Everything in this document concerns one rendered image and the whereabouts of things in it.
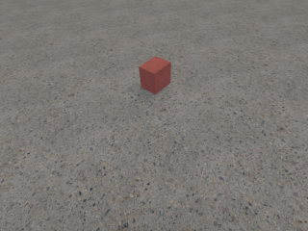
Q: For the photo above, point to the carton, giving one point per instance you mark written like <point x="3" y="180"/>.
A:
<point x="155" y="74"/>

